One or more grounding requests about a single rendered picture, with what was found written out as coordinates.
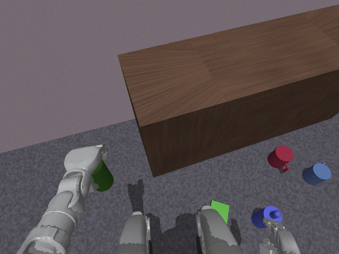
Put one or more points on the left robot hand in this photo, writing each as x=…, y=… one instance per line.
x=87, y=158

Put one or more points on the right robot hand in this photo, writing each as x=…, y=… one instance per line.
x=285, y=242

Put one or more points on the left robot arm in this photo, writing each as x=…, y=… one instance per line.
x=53, y=232

